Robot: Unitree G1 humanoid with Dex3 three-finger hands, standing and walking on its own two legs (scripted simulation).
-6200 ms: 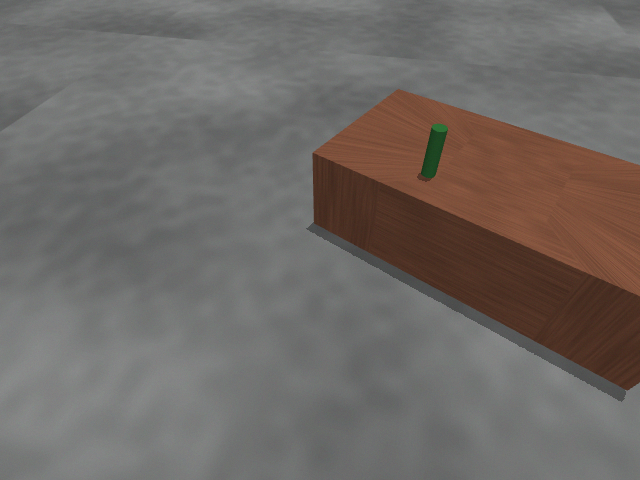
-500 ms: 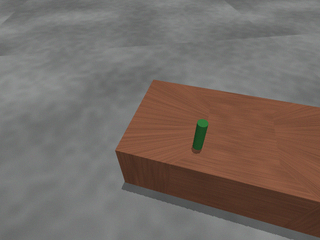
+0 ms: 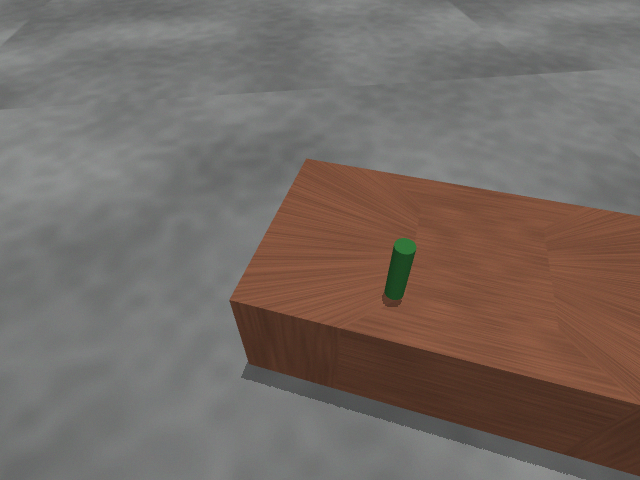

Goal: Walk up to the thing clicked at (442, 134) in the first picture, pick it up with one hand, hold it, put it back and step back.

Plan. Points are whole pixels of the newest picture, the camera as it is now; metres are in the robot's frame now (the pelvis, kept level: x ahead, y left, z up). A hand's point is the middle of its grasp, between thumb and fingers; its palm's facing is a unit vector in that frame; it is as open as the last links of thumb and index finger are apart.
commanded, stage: stand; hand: right
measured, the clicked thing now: (399, 270) +0.67 -0.18 -0.30
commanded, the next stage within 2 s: walk up in 0.92 s
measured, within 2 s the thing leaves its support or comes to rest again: neither
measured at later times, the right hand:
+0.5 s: hand out of the picture +0.08 -0.25 -0.16, palm faces -0.04 +0.94 -0.33, open 7.4 cm
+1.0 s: hand out of the picture +0.08 -0.25 -0.16, palm faces -0.04 +0.94 -0.34, open 7.4 cm
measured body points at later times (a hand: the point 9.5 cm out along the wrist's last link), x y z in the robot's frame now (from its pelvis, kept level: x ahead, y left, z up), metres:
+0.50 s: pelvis +0.00 +0.00 +0.00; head +0.01 +0.00 +0.45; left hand +0.07 +0.30 -0.13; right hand +0.08 -0.30 -0.13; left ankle +0.00 +0.12 -0.75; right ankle -0.02 -0.12 -0.75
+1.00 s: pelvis +0.01 +0.01 -0.01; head +0.01 +0.01 +0.44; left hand +0.07 +0.31 -0.13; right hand +0.09 -0.30 -0.13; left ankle +0.00 +0.12 -0.74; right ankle -0.02 -0.12 -0.75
